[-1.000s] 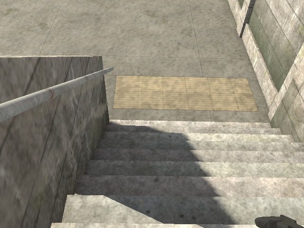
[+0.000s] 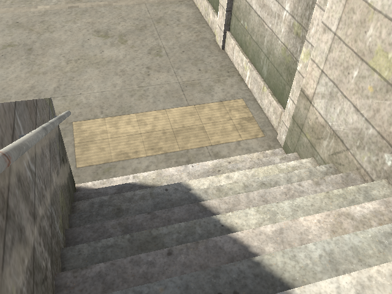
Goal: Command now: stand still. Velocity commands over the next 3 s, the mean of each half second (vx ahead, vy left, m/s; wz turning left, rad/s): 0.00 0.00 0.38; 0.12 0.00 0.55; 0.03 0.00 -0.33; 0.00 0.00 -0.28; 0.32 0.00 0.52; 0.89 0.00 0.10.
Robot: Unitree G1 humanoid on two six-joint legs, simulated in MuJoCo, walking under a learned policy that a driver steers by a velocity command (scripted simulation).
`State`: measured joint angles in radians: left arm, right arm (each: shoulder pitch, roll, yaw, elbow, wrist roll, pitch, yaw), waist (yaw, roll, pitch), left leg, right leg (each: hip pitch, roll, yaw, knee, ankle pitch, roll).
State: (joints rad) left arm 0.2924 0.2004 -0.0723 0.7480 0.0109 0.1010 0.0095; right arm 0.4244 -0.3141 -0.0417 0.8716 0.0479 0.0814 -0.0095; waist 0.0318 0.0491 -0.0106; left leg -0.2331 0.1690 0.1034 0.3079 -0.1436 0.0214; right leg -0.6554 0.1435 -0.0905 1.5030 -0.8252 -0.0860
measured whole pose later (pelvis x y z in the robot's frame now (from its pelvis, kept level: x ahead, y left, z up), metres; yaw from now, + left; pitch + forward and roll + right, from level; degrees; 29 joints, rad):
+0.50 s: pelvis -0.01 -0.06 +0.07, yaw +12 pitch +6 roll -1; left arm 0.42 0.25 0.00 0.73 0.10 0.00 -0.04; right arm 0.21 -0.23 0.02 0.71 -0.08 -0.02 0.05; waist 0.11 0.00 -0.09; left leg -1.06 -0.15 -0.22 1.29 -0.21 -0.14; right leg -0.55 0.06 -0.19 1.18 -0.75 -0.16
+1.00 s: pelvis +0.03 -0.03 +0.05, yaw +24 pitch +3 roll +1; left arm 0.48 0.21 -0.04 1.04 0.10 -0.11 -0.03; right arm 0.10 -0.22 0.00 0.73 -0.11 0.02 0.11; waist 0.09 0.05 0.07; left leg -0.67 0.03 -0.01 0.76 0.25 0.02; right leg -0.36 -0.12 -0.32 1.23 -0.92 -0.06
